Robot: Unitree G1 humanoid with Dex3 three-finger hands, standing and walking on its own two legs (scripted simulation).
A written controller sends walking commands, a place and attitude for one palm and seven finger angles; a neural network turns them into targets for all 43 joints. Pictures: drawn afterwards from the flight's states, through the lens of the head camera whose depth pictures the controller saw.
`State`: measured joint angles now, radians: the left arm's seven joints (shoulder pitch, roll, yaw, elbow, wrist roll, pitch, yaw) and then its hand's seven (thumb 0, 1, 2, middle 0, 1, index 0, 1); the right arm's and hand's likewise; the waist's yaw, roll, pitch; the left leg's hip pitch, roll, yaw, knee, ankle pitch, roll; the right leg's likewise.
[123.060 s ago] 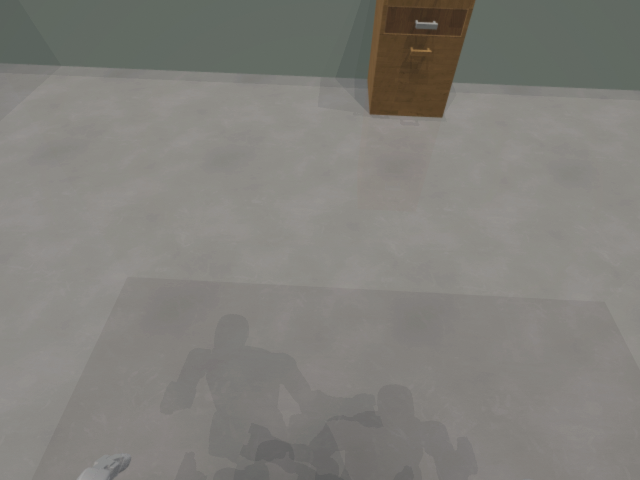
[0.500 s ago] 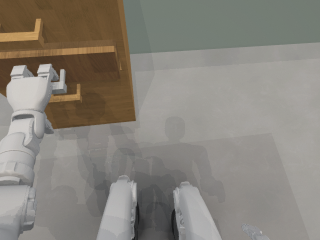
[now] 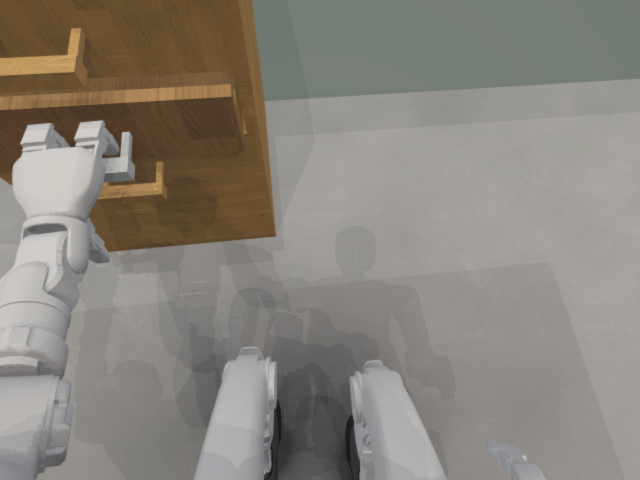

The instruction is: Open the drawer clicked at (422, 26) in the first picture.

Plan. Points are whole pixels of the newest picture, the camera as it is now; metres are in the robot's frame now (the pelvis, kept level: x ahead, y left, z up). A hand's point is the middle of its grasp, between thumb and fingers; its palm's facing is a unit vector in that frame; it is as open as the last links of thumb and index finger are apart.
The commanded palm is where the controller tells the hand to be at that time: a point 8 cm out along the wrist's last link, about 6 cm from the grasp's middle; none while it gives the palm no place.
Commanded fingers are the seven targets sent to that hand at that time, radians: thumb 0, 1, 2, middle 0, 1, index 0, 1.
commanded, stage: lift the fingers back up to retry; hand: left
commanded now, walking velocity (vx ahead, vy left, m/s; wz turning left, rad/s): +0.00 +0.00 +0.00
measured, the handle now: (91, 157) +0.51 +0.33 -0.04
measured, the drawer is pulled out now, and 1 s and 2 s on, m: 0.04 0.04 0.04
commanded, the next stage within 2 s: re-aim the fingers above the handle in 0.68 s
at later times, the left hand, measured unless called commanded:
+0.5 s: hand (50, 182) +0.44 +0.33 +0.02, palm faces -0.03 -0.03 -1.00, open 13.9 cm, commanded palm +0.43 +0.29 +0.08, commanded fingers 0.00 -0.50 0.30 -0.30 -1.20 -0.30 -1.20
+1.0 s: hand (54, 187) +0.43 +0.32 +0.02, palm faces +0.01 -0.03 -1.00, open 13.8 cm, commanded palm +0.42 +0.29 +0.08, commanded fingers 0.00 -0.50 0.30 -0.30 -1.20 -0.30 -1.20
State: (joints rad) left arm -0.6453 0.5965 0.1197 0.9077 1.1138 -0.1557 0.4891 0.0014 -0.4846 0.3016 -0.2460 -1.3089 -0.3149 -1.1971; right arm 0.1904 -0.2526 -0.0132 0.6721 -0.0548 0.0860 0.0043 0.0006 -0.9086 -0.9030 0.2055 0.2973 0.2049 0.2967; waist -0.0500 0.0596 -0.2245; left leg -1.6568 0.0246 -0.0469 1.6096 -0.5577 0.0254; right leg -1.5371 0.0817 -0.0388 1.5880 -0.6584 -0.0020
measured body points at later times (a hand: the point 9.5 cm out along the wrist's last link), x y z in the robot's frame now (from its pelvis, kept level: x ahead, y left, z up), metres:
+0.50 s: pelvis +0.02 +0.02 +0.07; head +0.18 +0.04 +0.49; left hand +0.43 +0.33 +0.07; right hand +0.11 -0.25 -0.06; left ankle +0.07 +0.11 -0.53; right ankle +0.03 -0.12 -0.53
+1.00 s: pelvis +0.02 +0.02 +0.07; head +0.16 +0.04 +0.49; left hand +0.42 +0.32 +0.08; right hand +0.10 -0.25 -0.06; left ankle +0.07 +0.11 -0.53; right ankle +0.03 -0.12 -0.53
